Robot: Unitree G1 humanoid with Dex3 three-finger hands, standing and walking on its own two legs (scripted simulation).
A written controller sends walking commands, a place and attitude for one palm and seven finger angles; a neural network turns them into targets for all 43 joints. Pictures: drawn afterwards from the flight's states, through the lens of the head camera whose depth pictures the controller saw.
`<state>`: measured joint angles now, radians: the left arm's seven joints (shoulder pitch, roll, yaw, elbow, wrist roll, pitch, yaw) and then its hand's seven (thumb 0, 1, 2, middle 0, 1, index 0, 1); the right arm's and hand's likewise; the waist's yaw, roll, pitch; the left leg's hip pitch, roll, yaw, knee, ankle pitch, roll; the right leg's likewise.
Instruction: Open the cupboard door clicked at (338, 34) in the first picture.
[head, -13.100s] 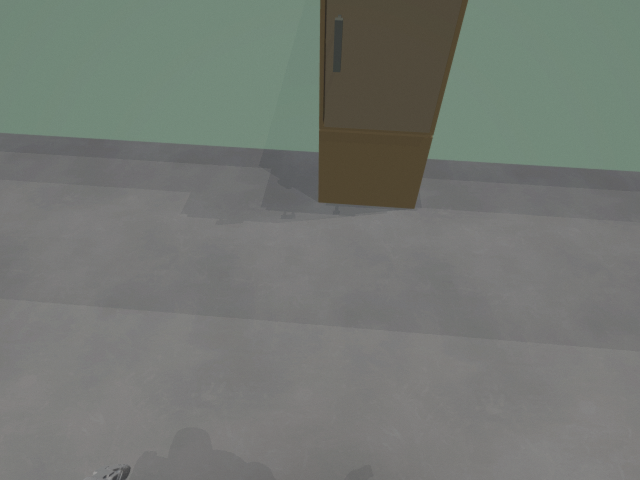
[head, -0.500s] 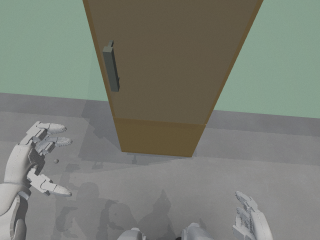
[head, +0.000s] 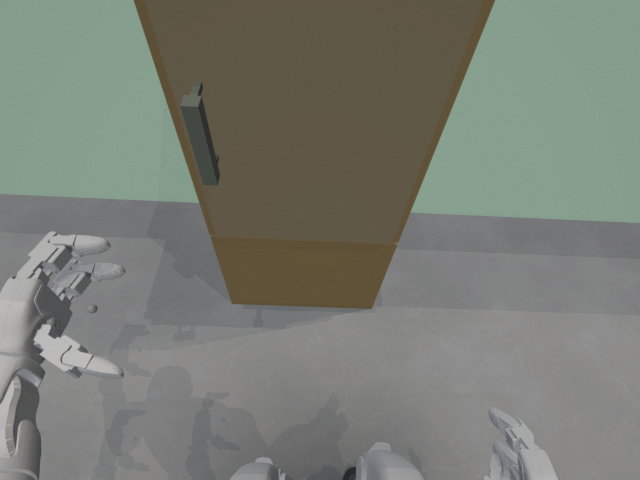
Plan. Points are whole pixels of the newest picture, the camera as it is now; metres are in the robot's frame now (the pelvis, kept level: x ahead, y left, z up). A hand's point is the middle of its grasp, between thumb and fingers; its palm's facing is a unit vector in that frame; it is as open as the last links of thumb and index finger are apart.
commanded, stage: raise the hand with hooked fingers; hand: left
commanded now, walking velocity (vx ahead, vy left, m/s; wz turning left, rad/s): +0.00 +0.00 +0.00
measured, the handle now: (204, 135) +0.60 +0.21 +0.04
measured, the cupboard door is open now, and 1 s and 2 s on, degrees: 0 0 0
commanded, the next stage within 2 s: move the hooked fingers beside the handle in 0.14 s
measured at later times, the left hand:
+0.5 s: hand (107, 281) +0.32 +0.27 +0.05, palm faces +0.01 -1.00 -0.03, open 14.0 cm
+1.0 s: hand (136, 221) +0.42 +0.26 +0.05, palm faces +0.01 -1.00 -0.03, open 14.0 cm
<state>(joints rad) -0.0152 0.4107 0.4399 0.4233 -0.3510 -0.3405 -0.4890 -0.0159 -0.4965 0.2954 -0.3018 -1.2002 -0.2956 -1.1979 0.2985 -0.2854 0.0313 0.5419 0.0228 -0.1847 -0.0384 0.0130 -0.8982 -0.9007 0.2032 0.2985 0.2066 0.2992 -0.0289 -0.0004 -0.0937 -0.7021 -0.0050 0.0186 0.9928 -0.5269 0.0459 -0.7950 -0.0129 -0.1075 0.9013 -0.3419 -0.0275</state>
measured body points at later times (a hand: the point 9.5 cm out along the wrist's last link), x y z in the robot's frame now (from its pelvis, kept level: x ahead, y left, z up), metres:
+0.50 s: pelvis +0.00 +0.00 +0.00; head +0.08 +0.01 +0.44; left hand +0.32 +0.32 +0.05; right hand +0.15 -0.25 -0.09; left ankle -0.02 +0.09 -0.68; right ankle +0.06 -0.11 -0.68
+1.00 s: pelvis +0.00 +0.00 -0.01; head +0.11 +0.02 +0.43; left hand +0.41 +0.32 +0.05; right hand +0.07 -0.27 -0.11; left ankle -0.02 +0.09 -0.68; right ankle +0.06 -0.11 -0.68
